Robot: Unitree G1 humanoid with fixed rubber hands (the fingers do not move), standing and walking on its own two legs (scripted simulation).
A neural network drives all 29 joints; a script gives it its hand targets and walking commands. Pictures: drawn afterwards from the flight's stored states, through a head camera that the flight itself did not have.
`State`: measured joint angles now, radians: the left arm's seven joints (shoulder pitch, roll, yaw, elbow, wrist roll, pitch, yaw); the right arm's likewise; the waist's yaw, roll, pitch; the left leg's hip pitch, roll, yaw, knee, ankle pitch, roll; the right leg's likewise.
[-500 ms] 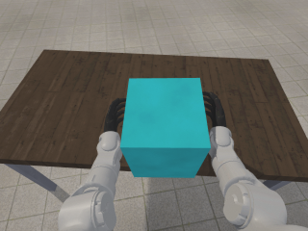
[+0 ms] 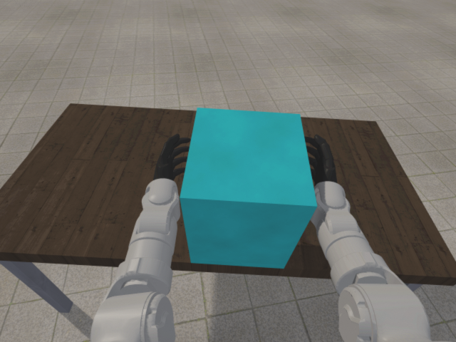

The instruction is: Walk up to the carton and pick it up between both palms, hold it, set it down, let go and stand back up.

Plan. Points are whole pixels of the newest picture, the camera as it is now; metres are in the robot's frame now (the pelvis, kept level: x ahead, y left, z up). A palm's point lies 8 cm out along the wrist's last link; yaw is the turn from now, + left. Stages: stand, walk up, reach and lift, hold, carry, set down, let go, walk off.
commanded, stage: reach and lift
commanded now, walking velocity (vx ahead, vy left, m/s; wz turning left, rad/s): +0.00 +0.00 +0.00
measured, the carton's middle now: (242, 192) +0.40 +0.00 +0.04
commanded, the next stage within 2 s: hold in 1.66 s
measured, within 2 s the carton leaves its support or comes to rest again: neither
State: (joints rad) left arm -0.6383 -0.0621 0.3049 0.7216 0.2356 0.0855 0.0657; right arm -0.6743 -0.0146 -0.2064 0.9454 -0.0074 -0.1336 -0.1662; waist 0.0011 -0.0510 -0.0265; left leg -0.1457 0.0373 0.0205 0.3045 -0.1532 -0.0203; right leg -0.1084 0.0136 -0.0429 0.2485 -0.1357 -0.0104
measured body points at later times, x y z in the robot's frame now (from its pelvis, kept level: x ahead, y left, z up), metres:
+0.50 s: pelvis -0.01 +0.01 +0.00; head -0.04 +0.04 +0.45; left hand +0.37 +0.16 +0.14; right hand +0.37 -0.14 +0.13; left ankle +0.00 +0.13 -0.75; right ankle +0.00 -0.11 -0.75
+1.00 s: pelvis -0.02 +0.00 +0.00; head -0.05 +0.03 +0.44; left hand +0.36 +0.16 +0.17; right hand +0.36 -0.13 +0.15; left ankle +0.00 +0.13 -0.75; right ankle +0.00 -0.11 -0.75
